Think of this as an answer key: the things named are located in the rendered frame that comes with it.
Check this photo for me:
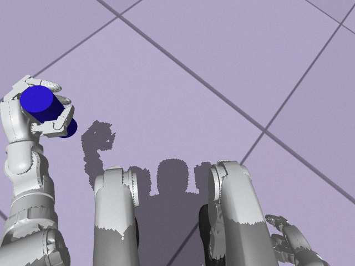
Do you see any right robot arm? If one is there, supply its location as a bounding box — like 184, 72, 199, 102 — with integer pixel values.
294, 250, 330, 266

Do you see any right robot foot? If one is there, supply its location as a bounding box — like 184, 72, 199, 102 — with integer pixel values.
199, 204, 226, 266

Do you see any left robot hand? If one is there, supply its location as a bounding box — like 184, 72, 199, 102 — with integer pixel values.
0, 75, 74, 144

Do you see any left robot arm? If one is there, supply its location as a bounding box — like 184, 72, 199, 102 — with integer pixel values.
0, 140, 70, 266

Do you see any can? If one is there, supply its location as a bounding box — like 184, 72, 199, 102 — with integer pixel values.
20, 85, 77, 138

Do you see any right robot hand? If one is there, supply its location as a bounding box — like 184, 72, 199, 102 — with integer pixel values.
265, 214, 312, 264

